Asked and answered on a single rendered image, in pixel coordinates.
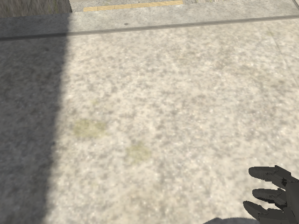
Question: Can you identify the robot right hand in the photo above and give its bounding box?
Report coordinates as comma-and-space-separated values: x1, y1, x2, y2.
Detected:
243, 165, 299, 224

